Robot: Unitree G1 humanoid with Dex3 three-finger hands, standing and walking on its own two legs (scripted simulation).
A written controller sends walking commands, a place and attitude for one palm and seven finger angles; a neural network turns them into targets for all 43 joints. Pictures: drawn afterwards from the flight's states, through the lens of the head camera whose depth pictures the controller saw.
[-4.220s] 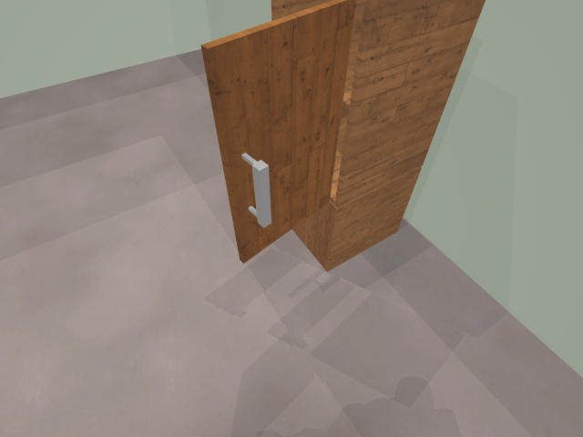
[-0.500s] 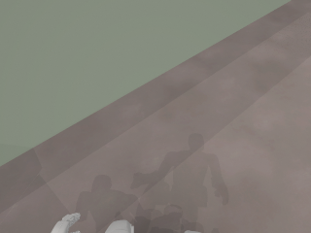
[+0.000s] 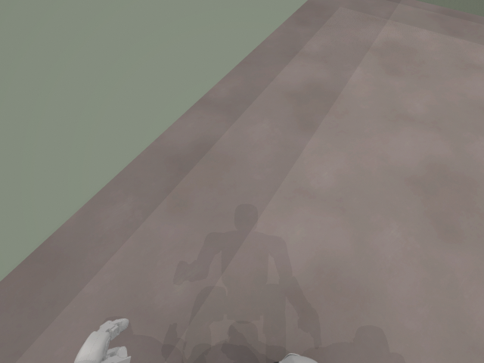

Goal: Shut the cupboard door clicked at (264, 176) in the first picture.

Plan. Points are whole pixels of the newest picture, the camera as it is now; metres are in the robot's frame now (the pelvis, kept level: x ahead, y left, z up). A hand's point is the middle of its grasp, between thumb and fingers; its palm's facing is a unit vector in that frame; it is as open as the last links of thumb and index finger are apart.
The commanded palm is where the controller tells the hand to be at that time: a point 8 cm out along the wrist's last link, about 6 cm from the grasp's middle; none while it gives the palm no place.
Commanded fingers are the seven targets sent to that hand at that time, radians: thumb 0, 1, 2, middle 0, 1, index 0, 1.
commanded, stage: walk around to get in front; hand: left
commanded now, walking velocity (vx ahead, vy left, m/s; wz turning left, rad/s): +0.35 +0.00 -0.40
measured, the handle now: out of the picture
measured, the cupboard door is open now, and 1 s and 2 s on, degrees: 100 100 100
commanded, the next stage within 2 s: walk to a spot facing it in 0.60 s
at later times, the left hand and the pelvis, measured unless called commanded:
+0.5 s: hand (184, 256) +0.33 +0.14 -0.14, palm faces -0.25 -0.95 -0.17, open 7.4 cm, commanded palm none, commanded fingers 0.00 0.90 0.90 -0.20 -0.30 -0.20 -0.30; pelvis +0.20 -0.03 +0.02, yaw -14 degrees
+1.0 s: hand (223, 209) +0.48 +0.06 -0.18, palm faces -0.17 -0.97 -0.19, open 7.3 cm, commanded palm none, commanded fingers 0.00 0.90 0.90 -0.20 -0.30 -0.20 -0.30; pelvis +0.40 -0.12 +0.00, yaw -11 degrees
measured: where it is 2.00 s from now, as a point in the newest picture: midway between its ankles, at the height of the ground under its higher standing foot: (300, 275)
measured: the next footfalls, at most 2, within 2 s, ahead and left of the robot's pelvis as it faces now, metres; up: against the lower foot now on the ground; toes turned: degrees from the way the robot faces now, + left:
left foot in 0.28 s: +0.24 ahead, +0.12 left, +0.00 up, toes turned -1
right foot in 0.60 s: +0.31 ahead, -0.21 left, +0.00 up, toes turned -23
